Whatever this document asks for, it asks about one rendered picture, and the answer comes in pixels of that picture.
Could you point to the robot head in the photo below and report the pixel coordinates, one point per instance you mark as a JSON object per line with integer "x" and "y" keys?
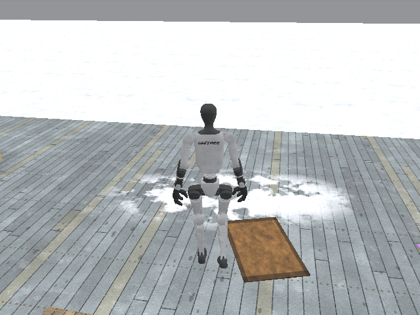
{"x": 208, "y": 115}

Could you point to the robot right hand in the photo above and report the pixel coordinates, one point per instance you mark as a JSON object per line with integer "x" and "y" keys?
{"x": 243, "y": 191}

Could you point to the robot left upper arm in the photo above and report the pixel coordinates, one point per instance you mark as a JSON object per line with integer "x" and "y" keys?
{"x": 185, "y": 150}

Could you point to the robot right forearm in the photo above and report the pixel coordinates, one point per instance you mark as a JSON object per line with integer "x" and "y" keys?
{"x": 239, "y": 175}

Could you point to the robot right upper arm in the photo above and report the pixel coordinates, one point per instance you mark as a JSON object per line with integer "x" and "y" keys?
{"x": 232, "y": 148}

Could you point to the robot left hand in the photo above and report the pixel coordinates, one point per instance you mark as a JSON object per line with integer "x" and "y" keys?
{"x": 176, "y": 196}

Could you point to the robot left forearm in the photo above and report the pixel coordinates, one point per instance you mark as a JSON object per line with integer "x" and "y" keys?
{"x": 179, "y": 177}

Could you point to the robot right thigh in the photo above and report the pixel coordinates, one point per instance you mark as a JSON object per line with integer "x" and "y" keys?
{"x": 225, "y": 194}

